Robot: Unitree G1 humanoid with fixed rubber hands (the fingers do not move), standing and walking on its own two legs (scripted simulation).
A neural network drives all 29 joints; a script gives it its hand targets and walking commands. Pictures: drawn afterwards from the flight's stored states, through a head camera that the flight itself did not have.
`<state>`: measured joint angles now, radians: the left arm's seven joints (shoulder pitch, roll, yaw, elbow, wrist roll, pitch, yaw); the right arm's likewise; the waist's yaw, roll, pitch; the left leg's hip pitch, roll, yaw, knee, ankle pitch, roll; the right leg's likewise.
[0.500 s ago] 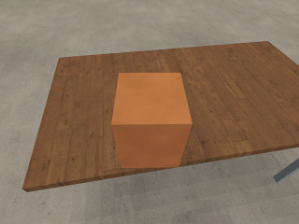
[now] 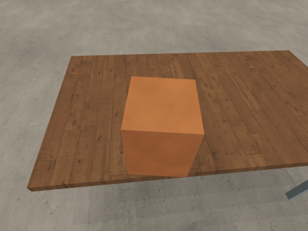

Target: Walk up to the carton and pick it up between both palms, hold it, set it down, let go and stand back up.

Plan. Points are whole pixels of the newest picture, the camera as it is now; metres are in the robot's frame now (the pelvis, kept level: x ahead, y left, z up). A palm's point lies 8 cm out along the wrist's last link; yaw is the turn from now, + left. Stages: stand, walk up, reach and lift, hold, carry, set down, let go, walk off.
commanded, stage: stand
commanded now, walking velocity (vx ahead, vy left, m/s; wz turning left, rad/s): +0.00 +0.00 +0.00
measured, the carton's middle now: (160, 128) +0.42 -0.03 -0.01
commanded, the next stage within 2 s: reach and lift in 0.02 s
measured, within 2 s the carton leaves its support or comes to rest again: neither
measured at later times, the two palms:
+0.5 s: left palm out of the picture +0.08 +0.20 -0.12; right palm out of the picture +0.06 -0.22 -0.12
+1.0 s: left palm out of the picture +0.06 +0.20 -0.09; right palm out of the picture +0.05 -0.22 -0.09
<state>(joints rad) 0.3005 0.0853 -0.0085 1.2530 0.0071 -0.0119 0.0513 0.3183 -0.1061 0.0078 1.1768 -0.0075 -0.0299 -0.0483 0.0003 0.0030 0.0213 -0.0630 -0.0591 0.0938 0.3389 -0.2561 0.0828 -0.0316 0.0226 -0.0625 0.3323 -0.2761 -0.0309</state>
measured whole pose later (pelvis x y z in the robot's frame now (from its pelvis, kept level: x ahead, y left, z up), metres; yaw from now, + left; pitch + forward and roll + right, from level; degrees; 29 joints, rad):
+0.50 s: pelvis -0.05 -0.02 -0.02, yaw -3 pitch +2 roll -1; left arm 0.19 0.18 0.09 0.31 0.10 0.76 -0.11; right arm 0.18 -0.15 0.12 0.51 0.20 0.33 -0.08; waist -0.02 -0.03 0.09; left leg -0.35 0.03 0.12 0.63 -0.32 0.04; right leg -0.31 0.08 -0.05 0.58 -0.31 -0.08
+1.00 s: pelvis -0.08 -0.05 -0.01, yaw -1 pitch -2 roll +1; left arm 0.19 0.27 0.07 0.46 -0.07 0.35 -0.10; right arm 0.34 -0.01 0.06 0.32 0.10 0.26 -0.14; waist 0.02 -0.04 0.06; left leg -0.24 0.01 0.09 0.45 -0.19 0.02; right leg -0.22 0.07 -0.08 0.47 -0.23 -0.10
